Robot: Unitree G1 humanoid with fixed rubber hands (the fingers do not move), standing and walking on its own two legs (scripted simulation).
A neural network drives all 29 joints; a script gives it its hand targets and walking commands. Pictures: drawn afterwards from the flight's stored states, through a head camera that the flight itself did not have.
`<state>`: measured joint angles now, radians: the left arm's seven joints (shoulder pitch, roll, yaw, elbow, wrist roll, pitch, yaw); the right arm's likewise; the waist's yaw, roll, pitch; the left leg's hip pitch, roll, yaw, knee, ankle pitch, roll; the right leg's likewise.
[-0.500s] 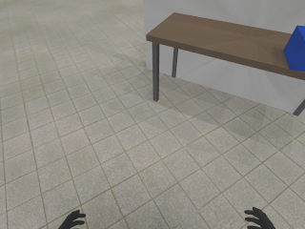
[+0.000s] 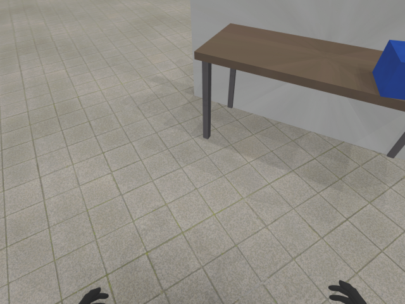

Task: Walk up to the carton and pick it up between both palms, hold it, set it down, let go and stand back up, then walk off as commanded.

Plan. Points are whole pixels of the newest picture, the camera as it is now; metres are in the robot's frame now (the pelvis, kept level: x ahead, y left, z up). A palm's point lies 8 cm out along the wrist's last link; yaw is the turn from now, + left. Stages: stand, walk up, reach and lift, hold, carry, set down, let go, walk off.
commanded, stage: stand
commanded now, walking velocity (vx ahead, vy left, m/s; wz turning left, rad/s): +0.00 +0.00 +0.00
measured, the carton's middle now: out of the picture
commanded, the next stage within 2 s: walk up in 1.42 s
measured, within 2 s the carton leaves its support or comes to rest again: neither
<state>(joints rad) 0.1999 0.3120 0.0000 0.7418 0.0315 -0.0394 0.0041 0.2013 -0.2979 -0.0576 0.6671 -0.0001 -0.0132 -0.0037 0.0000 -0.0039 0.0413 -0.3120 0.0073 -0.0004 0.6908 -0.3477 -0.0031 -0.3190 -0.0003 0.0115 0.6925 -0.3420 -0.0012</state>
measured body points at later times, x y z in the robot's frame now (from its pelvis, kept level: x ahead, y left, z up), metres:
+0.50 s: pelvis +0.00 +0.00 +0.00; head +0.00 +0.00 +0.45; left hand +0.12 +0.28 -0.11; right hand +0.14 -0.28 -0.09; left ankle +0.01 +0.12 -0.72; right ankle +0.02 -0.12 -0.72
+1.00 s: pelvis -0.01 +0.00 +0.00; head -0.02 +0.00 +0.45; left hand +0.10 +0.28 -0.11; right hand +0.12 -0.28 -0.10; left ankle +0.01 +0.12 -0.72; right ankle +0.02 -0.12 -0.72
